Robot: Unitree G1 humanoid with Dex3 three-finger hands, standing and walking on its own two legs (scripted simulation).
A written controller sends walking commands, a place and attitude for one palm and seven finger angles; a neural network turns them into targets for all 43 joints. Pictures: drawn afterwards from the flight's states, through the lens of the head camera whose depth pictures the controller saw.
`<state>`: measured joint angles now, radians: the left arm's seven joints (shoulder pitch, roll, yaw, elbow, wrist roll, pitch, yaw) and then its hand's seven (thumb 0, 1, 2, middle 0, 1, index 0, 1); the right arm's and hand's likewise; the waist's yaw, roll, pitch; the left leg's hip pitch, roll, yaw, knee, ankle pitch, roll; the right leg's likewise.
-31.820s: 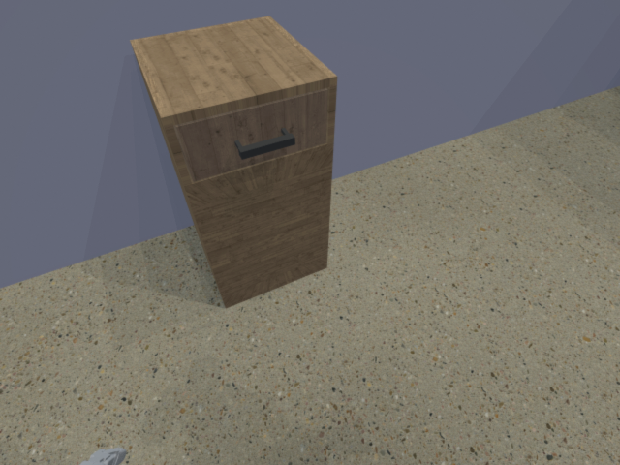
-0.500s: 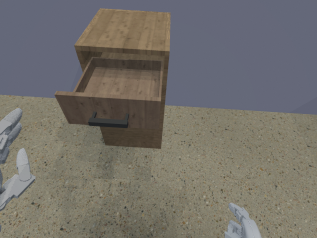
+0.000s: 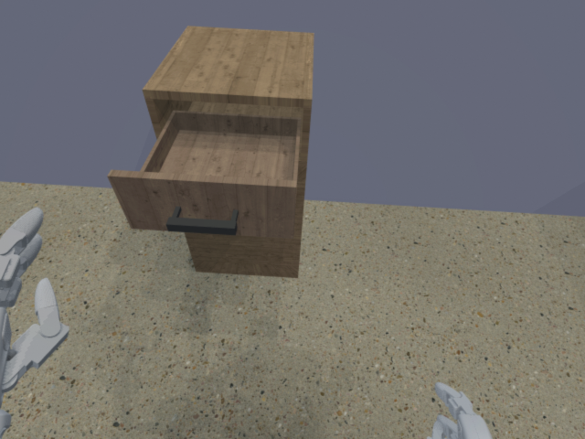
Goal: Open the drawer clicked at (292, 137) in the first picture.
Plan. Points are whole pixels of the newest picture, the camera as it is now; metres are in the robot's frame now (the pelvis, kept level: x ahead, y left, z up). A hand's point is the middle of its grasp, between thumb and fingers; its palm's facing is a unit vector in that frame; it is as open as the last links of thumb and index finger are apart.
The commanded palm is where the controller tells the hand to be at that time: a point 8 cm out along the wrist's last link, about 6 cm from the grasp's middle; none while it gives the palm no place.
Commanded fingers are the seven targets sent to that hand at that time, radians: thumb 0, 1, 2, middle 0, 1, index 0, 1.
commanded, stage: let the arm hang, fingers relaxed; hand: left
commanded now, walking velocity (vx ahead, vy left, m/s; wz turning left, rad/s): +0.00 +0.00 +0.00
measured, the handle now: (204, 219) +0.54 +0.20 -0.07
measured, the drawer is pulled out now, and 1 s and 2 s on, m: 0.30 0.30 0.30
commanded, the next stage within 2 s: look to check the result in 1.14 s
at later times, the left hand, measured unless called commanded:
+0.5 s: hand out of the picture -0.02 +0.19 -0.17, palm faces +0.06 -0.98 -0.21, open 7.1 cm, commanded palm none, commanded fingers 0.00 0.90 0.90 -0.20 -0.30 -0.20 -0.30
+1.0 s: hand out of the picture +0.00 +0.16 -0.17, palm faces +0.04 -0.98 -0.17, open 7.3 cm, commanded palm none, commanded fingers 0.00 0.90 0.90 -0.20 -0.30 -0.20 -0.30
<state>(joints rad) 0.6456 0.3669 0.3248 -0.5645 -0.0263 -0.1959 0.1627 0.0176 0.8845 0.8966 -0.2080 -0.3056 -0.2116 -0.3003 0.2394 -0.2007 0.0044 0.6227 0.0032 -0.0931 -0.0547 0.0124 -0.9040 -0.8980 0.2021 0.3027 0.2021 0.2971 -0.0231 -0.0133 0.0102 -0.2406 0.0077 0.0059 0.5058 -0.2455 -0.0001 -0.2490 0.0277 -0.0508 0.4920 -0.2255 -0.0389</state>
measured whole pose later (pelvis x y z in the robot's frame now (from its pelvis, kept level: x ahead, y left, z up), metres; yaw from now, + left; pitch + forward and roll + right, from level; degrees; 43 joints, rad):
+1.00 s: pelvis +0.01 +0.00 +0.01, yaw +0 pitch -2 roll +0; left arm 0.28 0.12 0.02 1.13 0.02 0.00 0.03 0.02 0.92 0.90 -0.20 -0.30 -0.20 -0.30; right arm 0.34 -0.08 0.00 1.12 -0.02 0.00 -0.04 0.00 -0.91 -0.90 0.20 0.30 0.20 0.30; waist -0.01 0.01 0.05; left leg -0.18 0.01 0.01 0.44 -0.22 0.00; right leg -0.19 0.03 -0.05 0.42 -0.20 -0.05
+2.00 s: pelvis +0.03 -0.01 +0.01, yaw +0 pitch -2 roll +0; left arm 0.28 0.11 0.03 1.14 0.01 -0.01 0.03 0.01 0.91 0.90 -0.20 -0.30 -0.20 -0.30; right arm 0.31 -0.11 -0.01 1.12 -0.01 0.00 -0.05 0.00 -0.91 -0.90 0.20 0.30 0.20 0.30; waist 0.00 0.02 0.07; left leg -0.14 0.01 0.00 0.41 -0.24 -0.01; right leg -0.15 0.04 -0.05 0.41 -0.23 -0.05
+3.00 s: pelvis +0.04 -0.02 +0.01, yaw +0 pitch -2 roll +0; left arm 0.28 0.12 0.02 1.14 0.01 -0.01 0.04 0.01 0.91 0.90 -0.20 -0.30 -0.20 -0.30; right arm 0.30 -0.11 -0.01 1.13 -0.01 0.00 -0.05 0.00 -0.91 -0.90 0.20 0.30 0.20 0.30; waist 0.00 0.02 0.07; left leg -0.11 0.03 0.00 0.39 -0.25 -0.03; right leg -0.13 0.05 -0.05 0.39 -0.24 -0.07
